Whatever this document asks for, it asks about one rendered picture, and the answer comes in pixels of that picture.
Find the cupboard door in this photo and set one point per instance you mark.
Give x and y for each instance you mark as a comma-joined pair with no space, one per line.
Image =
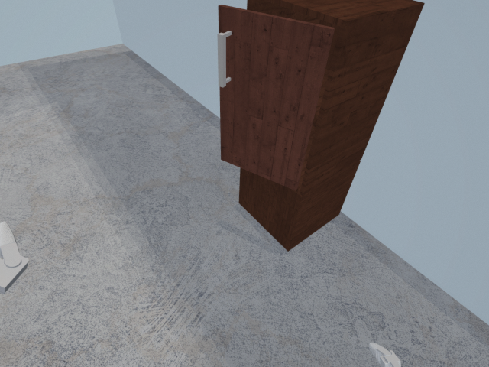
276,66

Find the robot right hand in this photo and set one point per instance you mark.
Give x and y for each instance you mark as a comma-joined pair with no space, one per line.
384,357

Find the robot left hand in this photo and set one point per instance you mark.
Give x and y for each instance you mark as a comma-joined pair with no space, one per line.
12,264

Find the handle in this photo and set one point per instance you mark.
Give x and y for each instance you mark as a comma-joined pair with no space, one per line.
222,58

